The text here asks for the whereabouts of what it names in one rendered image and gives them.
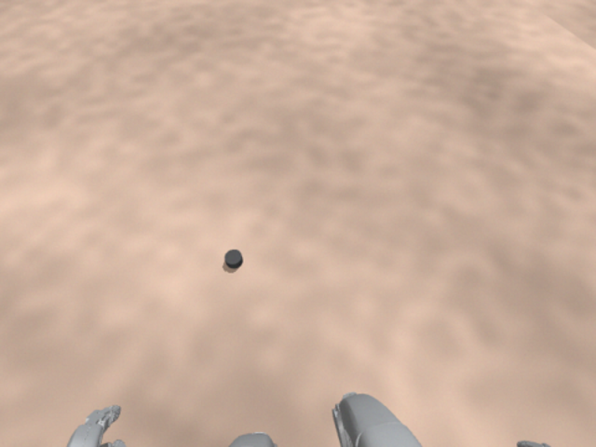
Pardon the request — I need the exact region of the tin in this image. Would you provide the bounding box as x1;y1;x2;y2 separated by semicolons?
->
224;250;243;269

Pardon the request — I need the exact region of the left robot hand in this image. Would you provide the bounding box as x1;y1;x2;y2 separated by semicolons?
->
67;405;126;447

